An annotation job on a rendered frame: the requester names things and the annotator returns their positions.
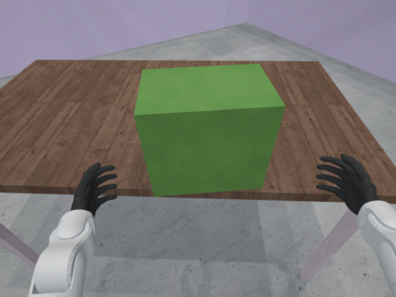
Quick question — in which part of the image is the carton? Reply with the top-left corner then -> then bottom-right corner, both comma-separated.
134,64 -> 285,197

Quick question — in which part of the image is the robot right forearm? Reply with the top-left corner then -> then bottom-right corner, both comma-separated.
356,200 -> 396,297

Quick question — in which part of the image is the table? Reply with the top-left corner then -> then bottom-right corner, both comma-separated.
0,60 -> 396,280

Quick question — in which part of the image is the right robot hand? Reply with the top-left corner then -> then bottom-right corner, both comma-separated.
316,153 -> 378,215

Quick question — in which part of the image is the robot left forearm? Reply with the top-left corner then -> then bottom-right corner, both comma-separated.
28,210 -> 96,297

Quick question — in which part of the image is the left robot hand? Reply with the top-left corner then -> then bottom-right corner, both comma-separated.
71,162 -> 117,217

